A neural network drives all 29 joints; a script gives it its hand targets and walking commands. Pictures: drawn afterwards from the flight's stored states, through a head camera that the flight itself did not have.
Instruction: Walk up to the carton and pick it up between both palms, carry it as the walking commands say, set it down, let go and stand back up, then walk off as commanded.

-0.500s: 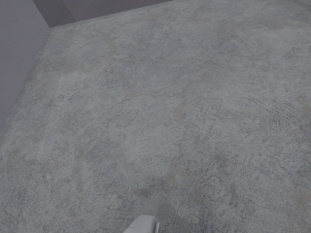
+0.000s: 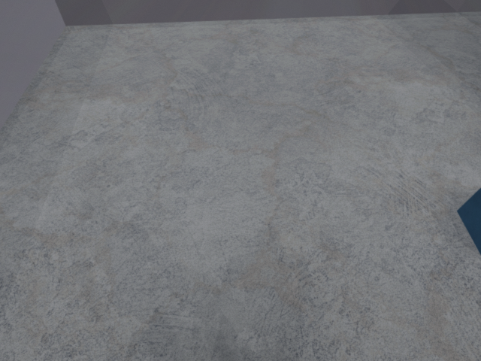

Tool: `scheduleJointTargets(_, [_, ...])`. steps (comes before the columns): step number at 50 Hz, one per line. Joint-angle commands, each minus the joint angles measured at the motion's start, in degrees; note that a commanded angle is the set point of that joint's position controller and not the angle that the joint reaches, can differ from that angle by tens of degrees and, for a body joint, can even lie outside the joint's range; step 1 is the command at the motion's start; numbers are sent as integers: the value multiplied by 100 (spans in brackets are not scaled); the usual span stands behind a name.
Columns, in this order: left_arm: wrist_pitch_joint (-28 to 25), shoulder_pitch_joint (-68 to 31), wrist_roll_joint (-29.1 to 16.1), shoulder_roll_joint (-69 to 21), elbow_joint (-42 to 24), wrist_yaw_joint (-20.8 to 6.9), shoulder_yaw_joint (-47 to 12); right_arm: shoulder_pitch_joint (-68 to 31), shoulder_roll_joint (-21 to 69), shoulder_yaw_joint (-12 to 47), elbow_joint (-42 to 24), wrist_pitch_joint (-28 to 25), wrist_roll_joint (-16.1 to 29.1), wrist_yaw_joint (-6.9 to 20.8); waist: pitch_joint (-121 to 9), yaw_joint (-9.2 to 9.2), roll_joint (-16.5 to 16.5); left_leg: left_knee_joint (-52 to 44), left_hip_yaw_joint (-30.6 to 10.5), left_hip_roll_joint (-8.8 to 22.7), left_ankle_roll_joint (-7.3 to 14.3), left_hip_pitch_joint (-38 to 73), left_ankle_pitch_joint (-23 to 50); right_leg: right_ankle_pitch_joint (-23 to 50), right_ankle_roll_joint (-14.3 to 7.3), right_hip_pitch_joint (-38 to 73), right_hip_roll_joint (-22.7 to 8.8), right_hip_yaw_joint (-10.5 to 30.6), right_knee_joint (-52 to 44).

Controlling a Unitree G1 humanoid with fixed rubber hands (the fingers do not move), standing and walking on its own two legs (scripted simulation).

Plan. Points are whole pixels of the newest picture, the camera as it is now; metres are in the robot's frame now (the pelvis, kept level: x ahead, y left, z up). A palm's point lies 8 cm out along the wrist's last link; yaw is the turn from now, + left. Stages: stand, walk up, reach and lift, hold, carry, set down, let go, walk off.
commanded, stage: stand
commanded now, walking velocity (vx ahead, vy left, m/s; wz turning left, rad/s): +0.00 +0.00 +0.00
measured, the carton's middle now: out of the picture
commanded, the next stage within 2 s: none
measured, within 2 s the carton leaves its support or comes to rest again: neither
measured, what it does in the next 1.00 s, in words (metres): steps on the spot: right foot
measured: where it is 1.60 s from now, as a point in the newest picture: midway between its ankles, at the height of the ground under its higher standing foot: outside the picture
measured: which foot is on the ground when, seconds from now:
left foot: down 0.00-1.00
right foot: up 0.00-0.02, down 0.04-1.00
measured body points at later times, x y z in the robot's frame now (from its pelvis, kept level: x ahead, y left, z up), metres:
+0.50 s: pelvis -0.02 -0.01 +0.00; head -0.01 -0.02 +0.45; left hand -0.03 +0.21 -0.15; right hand -0.04 -0.24 -0.16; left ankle -0.01 +0.11 -0.74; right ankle -0.04 -0.12 -0.74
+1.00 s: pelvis -0.01 -0.02 +0.00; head -0.01 -0.03 +0.45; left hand -0.05 +0.19 -0.16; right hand -0.04 -0.23 -0.16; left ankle -0.01 +0.12 -0.74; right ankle -0.04 -0.12 -0.74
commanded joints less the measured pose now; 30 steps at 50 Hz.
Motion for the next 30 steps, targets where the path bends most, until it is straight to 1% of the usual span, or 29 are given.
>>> scheduleJointTargets(1, [-139,522,-29,267,70,83,20,406,-906,-184,96,6,56,-22,-67,27,936,-455,-1210,1243,452,172,1994,1503,-91,641,-170,81,-1960])
scheduleJointTargets(2, [-217,564,52,441,96,103,13,471,-782,-155,71,-32,101,15,-185,-13,578,-417,-1135,1109,232,-241,1672,1867,-109,1257,-574,476,-2081])
scheduleJointTargets(3, [-273,287,50,614,125,60,10,629,-553,-135,90,-61,155,55,-47,-291,-81,-628,-712,660,81,-292,991,2435,-191,1023,-863,702,-1636])
scheduleJointTargets(4, [-302,241,16,363,187,-4,-31,465,-649,-160,163,-56,122,54,-7,-142,-211,-729,-602,569,-3,103,798,2167,-207,586,-807,606,-1652])
scheduleJointTargets(5, [-334,209,34,215,212,-24,-83,352,-718,-189,196,-45,105,47,103,-84,-254,-682,-579,550,-7,226,811,1835,-170,401,-697,515,-1734])
scheduleJointTargets(6, [-344,182,44,214,233,-11,-93,348,-699,-191,254,-37,83,47,159,-67,-218,-642,-580,565,21,316,915,1630,-160,299,-630,447,-1812])
scheduleJointTargets(8, [-361,231,9,238,315,37,-108,432,-581,-178,344,-25,51,58,204,-93,-218,-627,-602,610,44,363,1024,1512,-174,260,-561,413,-1893])
scheduleJointTargets(12, [-369,268,0,163,400,46,-134,568,-487,-142,535,-29,54,38,270,-85,68,-717,-578,573,-11,216,835,1205,-215,285,-511,420,-1932])
scheduleJointTargets(17, [-376,355,-2,112,506,53,-153,710,-401,-111,706,-22,49,21,341,-95,204,-722,-561,544,-30,135,725,1013,-269,201,-483,464,-1972])
scheduleJointTargets(22, [-389,459,0,42,590,57,-172,842,-338,-90,828,-33,54,6,353,-108,247,-691,-552,542,-28,92,712,1013,-304,165,-448,474,-1963])
scheduleJointTargets(30, [-409,632,4,-71,680,68,-204,978,-239,-65,930,-50,58,-13,363,-118,225,-625,-530,544,-28,46,756,1115,-339,146,-393,462,-1924])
